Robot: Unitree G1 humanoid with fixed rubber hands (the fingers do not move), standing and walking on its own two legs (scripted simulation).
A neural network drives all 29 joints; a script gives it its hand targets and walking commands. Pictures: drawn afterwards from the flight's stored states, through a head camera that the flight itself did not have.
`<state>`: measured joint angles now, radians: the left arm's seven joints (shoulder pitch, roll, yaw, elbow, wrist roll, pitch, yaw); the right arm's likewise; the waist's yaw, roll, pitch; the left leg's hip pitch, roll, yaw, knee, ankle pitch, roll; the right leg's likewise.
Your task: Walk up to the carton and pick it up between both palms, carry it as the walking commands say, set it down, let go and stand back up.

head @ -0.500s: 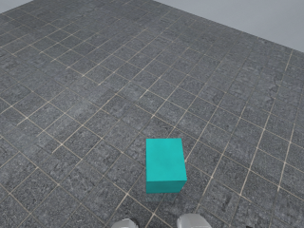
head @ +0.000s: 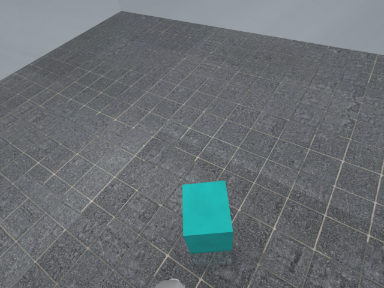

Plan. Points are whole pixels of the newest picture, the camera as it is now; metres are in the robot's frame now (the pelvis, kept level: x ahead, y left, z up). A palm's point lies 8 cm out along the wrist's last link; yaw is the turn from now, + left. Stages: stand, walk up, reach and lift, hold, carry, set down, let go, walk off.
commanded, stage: walk up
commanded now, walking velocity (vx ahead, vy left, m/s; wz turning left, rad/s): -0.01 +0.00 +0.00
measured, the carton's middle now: (207, 218) +0.53 +0.04 -0.64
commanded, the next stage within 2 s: none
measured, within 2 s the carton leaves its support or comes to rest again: neither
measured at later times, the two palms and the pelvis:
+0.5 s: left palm out of the picture +0.00 +0.26 -0.14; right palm out of the picture +0.01 -0.24 -0.14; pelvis -0.02 +0.01 +0.00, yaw +1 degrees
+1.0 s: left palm out of the picture +0.03 +0.29 -0.14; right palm out of the picture +0.02 -0.21 -0.15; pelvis +0.00 +0.03 -0.01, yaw +2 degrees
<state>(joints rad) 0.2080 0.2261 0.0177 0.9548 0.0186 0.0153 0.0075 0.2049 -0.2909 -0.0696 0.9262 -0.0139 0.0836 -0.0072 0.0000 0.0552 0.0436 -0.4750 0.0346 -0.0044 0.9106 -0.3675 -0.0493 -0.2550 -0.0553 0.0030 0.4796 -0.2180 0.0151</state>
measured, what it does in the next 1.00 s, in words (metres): steps on the spot: left foot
